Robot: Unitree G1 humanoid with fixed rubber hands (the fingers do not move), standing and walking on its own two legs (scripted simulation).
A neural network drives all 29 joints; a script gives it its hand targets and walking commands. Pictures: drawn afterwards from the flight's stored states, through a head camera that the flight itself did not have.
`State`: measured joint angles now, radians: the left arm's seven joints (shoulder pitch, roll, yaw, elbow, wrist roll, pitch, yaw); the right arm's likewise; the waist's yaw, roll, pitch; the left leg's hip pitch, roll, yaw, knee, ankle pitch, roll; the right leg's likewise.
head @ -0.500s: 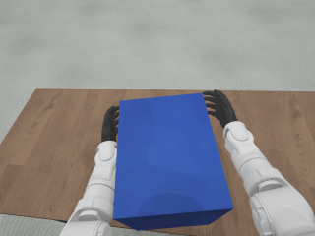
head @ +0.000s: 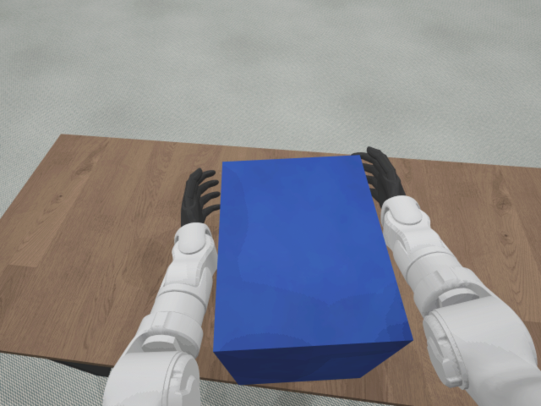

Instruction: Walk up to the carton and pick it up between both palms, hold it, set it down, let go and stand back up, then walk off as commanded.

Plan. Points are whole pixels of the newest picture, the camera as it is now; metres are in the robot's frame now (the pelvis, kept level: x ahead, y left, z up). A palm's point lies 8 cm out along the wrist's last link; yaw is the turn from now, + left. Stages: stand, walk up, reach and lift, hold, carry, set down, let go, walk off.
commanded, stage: reach and lift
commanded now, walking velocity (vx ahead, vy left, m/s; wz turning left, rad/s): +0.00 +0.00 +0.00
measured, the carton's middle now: (295, 276) +0.31 +0.02 -0.01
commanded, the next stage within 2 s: none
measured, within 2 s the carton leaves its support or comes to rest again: leaves its support in 1.00 s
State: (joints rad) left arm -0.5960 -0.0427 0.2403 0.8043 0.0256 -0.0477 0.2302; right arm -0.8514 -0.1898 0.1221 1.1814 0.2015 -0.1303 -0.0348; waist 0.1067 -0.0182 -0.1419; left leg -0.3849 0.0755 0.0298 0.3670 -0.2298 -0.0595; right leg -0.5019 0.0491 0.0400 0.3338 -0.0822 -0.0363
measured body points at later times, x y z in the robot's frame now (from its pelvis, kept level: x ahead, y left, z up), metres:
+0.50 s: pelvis -0.01 -0.01 +0.00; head +0.05 -0.02 +0.45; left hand +0.38 +0.18 +0.05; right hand +0.44 -0.11 +0.05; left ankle -0.05 +0.15 -0.74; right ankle +0.03 -0.10 -0.74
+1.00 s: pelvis -0.01 +0.00 +0.00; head +0.06 -0.03 +0.45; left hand +0.38 +0.18 +0.05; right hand +0.44 -0.11 +0.05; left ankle -0.05 +0.15 -0.74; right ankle +0.03 -0.10 -0.74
